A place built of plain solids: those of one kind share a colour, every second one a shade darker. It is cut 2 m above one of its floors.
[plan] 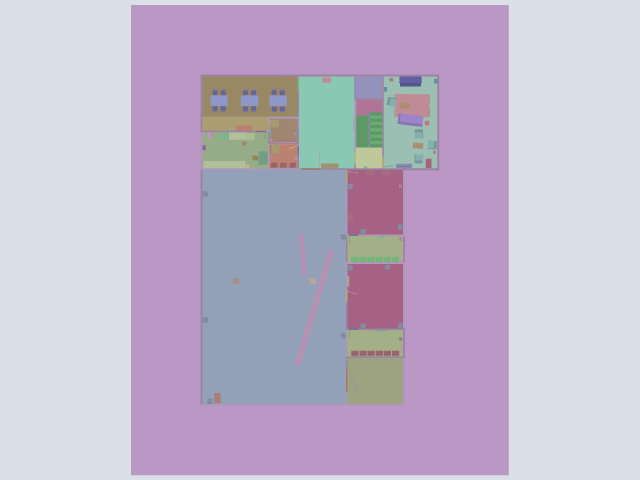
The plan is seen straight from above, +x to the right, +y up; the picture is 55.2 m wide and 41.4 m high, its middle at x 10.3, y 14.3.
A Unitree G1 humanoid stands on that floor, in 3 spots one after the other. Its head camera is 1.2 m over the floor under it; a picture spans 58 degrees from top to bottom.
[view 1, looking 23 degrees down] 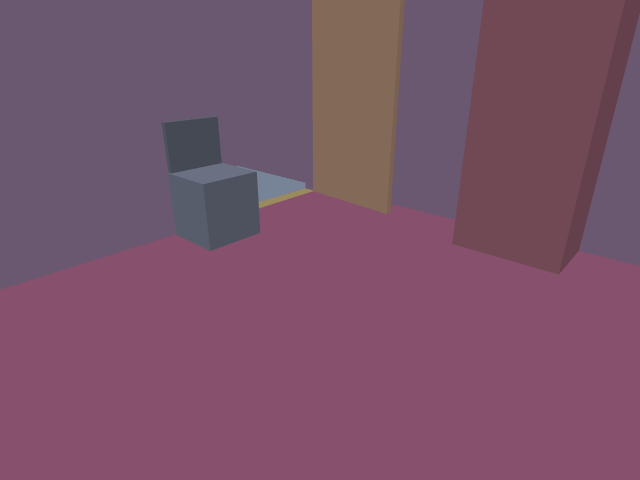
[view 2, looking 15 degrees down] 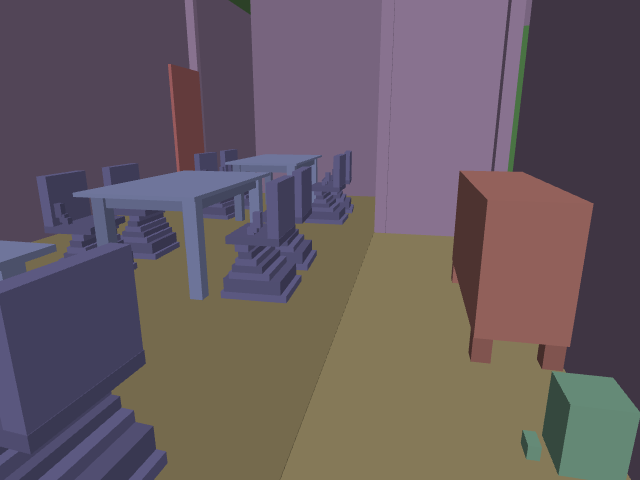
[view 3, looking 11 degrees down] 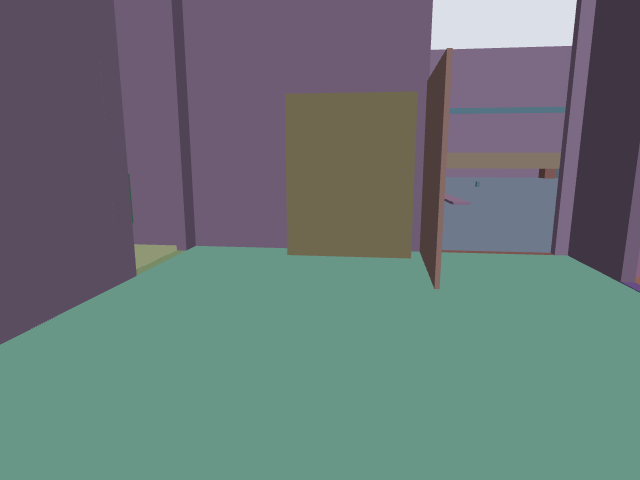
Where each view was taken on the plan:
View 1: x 15.43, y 17.23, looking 132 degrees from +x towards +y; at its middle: floor_changing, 3.07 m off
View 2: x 0.97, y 24.52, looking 12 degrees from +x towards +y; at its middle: floor_restaurant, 4.64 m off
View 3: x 10.87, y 25.99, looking -83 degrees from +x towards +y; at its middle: trophy_cabinet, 5.24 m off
